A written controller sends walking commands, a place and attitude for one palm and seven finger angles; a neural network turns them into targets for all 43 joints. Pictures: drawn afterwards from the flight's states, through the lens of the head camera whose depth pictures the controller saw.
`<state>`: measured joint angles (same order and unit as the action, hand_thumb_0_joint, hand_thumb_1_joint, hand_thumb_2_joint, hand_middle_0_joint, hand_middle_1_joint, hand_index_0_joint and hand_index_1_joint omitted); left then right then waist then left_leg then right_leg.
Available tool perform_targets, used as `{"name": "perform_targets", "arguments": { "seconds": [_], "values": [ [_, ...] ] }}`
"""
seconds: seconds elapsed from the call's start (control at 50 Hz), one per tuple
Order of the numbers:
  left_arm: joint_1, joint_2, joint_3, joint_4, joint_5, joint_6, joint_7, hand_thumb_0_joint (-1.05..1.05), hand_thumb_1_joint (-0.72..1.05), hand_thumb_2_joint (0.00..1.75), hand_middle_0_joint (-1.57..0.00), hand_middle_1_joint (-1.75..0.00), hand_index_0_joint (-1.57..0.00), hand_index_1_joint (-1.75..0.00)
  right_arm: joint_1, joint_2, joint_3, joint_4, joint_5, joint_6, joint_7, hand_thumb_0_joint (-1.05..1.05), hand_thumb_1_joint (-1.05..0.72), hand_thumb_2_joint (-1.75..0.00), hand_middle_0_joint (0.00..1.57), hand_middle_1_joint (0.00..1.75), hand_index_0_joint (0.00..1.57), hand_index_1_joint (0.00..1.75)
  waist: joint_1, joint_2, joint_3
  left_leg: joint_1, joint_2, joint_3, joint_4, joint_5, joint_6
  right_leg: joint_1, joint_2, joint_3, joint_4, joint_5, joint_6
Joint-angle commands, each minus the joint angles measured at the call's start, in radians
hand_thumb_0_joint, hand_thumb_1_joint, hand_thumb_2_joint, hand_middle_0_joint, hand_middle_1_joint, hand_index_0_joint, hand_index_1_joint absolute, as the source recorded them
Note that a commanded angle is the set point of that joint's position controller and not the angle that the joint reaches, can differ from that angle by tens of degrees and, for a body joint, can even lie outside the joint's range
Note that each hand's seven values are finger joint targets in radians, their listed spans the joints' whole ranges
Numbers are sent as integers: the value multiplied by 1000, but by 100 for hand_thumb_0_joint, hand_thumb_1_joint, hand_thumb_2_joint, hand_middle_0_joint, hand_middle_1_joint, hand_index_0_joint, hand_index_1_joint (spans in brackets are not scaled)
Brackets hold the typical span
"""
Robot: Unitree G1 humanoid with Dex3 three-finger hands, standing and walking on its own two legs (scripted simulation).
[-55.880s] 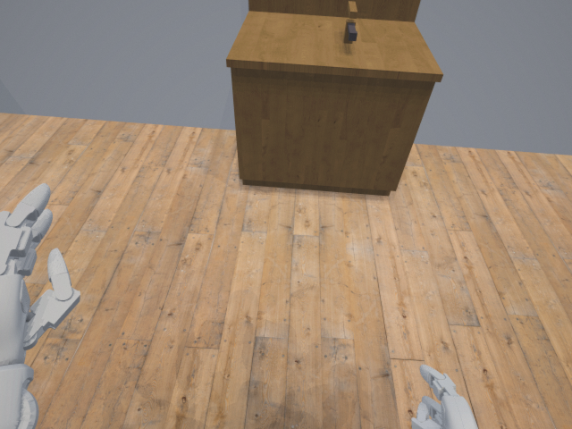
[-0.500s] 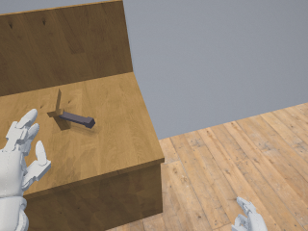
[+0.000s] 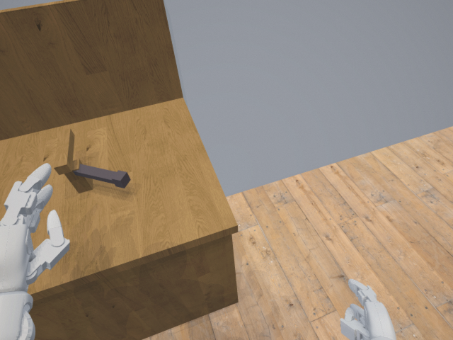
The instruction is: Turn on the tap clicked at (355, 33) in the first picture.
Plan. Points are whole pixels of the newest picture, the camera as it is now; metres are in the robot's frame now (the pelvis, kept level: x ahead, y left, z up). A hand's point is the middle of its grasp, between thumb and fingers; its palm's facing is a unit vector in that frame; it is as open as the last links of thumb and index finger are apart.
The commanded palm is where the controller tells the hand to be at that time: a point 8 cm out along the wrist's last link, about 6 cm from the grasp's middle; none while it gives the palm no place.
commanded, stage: step back with the hand held close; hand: left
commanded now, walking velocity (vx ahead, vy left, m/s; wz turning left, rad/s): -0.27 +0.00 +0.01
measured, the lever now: (121, 179) +0.45 +0.29 +0.00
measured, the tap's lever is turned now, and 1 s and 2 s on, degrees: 53 53 53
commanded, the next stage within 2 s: stop stepping back and stand still in 1.28 s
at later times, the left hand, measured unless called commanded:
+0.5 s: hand (14, 300) +0.14 +0.27 +0.15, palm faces +0.41 -0.80 -0.45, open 7.4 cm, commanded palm +0.08 +0.30 +0.17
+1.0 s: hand out of the picture +0.05 +0.27 +0.16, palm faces +0.49 -0.77 -0.40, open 7.4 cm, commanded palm +0.01 +0.29 +0.17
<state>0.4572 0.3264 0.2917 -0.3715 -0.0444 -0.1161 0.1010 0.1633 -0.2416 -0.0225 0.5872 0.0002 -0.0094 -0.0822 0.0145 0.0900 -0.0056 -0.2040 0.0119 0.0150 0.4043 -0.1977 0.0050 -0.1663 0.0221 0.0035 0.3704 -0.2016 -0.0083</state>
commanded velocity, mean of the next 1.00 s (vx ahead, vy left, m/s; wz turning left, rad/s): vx -0.33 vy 0.00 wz -0.04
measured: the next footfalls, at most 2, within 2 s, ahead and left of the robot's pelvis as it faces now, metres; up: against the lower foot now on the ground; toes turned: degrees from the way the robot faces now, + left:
right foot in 1.02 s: -0.21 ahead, -0.09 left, +0.00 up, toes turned -2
left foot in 1.14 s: -0.05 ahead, +0.10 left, +0.00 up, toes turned +4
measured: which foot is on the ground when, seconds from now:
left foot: down 0.00-1.00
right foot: down 0.00-0.78, up 0.80-1.00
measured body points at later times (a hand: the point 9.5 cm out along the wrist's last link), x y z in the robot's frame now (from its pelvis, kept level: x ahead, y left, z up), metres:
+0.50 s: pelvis -0.07 +0.02 -0.01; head -0.06 +0.01 +0.44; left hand +0.11 +0.31 +0.17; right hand +0.11 -0.22 -0.09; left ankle +0.01 +0.11 -0.74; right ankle -0.01 -0.11 -0.74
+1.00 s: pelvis -0.15 +0.01 -0.01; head -0.13 +0.00 +0.44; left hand +0.02 +0.31 +0.18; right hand +0.05 -0.20 -0.10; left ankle -0.01 +0.12 -0.75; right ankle -0.26 -0.10 -0.73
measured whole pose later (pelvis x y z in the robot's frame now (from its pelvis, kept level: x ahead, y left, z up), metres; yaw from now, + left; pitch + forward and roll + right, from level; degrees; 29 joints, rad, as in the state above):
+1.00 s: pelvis -0.15 +0.01 -0.01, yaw +2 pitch +4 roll -1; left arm 0.47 0.35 0.37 -0.48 -0.05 -0.17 0.16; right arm 0.16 -0.17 -0.02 0.64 -0.01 -0.09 -0.06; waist 0.05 0.03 -0.06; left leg -0.47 0.05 0.09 0.38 0.02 0.02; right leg -0.15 0.07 0.02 0.58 -0.43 -0.01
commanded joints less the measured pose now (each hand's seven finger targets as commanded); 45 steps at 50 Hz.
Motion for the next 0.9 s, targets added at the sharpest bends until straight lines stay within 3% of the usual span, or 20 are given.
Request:
{"name": "perform_targets", "arguments": {
  "seconds": [0.0,0.12,0.28,0.32,0.4,0.44,0.5,0.52,0.54,0.6,0.64,0.68,0.72,0.74,0.76,0.78,0.8,0.82,0.84,0.88],
  "values": [
    [-35,241,171,-263,-4,-63,32,0,90,90,-20,-30,-20,-30,-116,-106,-40,-179,4,-30,-18,0,-90,-90,20,30,20,30,8,-34,-210,115,37,-17,8,424,22,18,-59,10,11,400,17],
    [-8,210,150,-242,-9,-63,39,0,90,90,-20,-30,-20,-30,-110,-105,-42,-190,10,-19,-19,0,-90,-90,20,30,20,30,4,-34,-173,41,47,-30,-23,316,20,-6,-40,9,15,276,23],
    [-49,203,135,-219,4,-93,51,0,90,90,-20,-30,-20,-30,-103,-115,-40,-188,18,-31,-16,0,-90,-90,20,30,20,30,-8,-72,-88,-103,30,-43,-60,-114,33,-56,-43,40,-71,-1,19],
    [-68,208,140,-239,13,-109,56,0,90,90,-20,-30,-20,-30,-103,-119,-39,-189,15,-41,-20,0,-90,-90,20,30,20,30,-10,-21,-74,-163,47,-74,-98,-205,45,-31,-25,36,-50,-57,23],
    [-88,222,169,-256,36,-130,61,0,90,90,-20,-30,-20,-30,-104,-136,-43,-196,11,-64,-23,0,-90,-90,20,30,20,30,-4,42,-73,-349,88,-143,-179,-396,76,111,17,27,58,-60,36],
    [-89,192,161,-255,49,-137,59,0,90,90,-20,-30,-20,-30,-107,-135,-42,-201,12,-79,-24,0,-90,-90,20,30,20,30,5,84,-74,-470,119,-178,-220,-499,98,212,42,21,165,-5,41],
    [-60,208,192,-247,56,-141,52,0,90,90,-20,-30,-20,-30,-112,-131,-49,-197,9,-96,-23,0,-90,-90,20,30,20,30,10,87,-96,-537,130,-192,-190,-523,115,258,51,42,240,85,40],
    [-49,185,174,-253,53,-143,48,0,90,90,-20,-30,-20,-30,-102,-119,-48,-192,11,-100,-20,0,-90,-90,20,30,20,30,5,56,-90,-507,114,-171,-144,-478,107,216,36,63,213,109,31],
    [-44,189,178,-254,47,-140,47,0,90,90,-20,-30,-20,-30,-90,-114,-49,-185,9,-102,-17,0,-90,-90,20,30,20,30,2,-34,-92,-454,85,-130,-69,-406,87,152,5,102,151,111,20],
    [-72,215,161,-297,23,-126,56,0,90,90,-20,-30,-20,-30,-54,-94,-59,-140,6,-99,-2,0,-90,-90,20,30,20,30,-20,-231,-124,-102,-21,-11,255,-175,3,-243,-177,296,-100,-30,-73],
    [-108,201,125,-317,21,-118,65,0,90,90,-20,-30,-20,-30,-57,-80,-52,-127,5,-95,4,0,-90,-90,20,30,20,30,-37,-232,-134,0,-29,-3,310,-106,-7,-331,-221,263,-112,-14,-92],
    [-109,221,143,-298,18,-116,73,0,90,90,-20,-30,-20,-30,-73,-85,-48,-127,7,-91,-1,0,-90,-90,20,30,20,30,-33,-189,-101,4,-13,-22,208,-115,6,-356,-168,194,-84,-81,-53],
    [-94,231,168,-303,16,-128,77,0,90,90,-20,-30,-20,-30,-96,-98,-45,-139,10,-87,-12,0,-90,-90,20,30,20,30,-22,-32,-82,-104,63,-119,5,-218,35,-282,-55,104,12,-145,-2],
    [-83,223,183,-309,24,-138,75,0,90,90,-20,-30,-20,-30,-106,-115,-46,-154,12,-90,-16,0,-90,-90,20,30,20,30,-19,81,-93,-266,137,-208,-135,-407,69,-122,16,58,140,-151,28],
    [-80,215,205,-311,41,-146,73,0,90,90,-20,-30,-20,-30,-120,-132,-50,-165,9,-97,-21,0,-90,-90,20,30,20,30,-10,208,-114,-511,241,-324,-304,-650,124,119,91,18,392,-86,50],
    [-105,216,215,-325,57,-147,67,0,90,90,-20,-30,-20,-30,-124,-124,-57,-167,-1,-106,-23,0,-90,-90,20,30,20,30,1,251,-121,-641,312,-388,-382,-698,162,220,120,18,626,-74,53],
    [-130,257,237,-332,52,-147,65,0,90,90,-20,-30,-20,-30,-120,-98,-63,-160,-7,-111,-21,0,-90,-90,20,30,20,30,1,196,-131,-584,333,-408,-366,-573,177,141,110,53,734,-134,46],
    [-109,219,215,-297,48,-138,62,0,90,90,-20,-30,-20,-30,-118,-90,-67,-141,-11,-118,-10,0,-90,-90,20,30,20,30,4,106,-107,-502,321,-340,-303,-479,178,54,100,61,760,-175,38],
    [-66,189,190,-256,33,-126,61,0,90,90,-20,-30,-20,-30,-121,-85,-70,-120,-5,-125,4,0,-90,-90,20,30,20,30,15,66,-118,-351,277,-257,-260,-399,149,-41,93,35,687,-222,30],
    [-28,150,132,-294,2,-107,63,0,90,90,-20,-30,-20,-30,-118,-68,-53,-104,1,-137,18,0,-90,-90,20,30,20,30,19,123,-154,-132,228,-158,-241,-304,86,-112,70,-8,441,-303,6]
  ]
}}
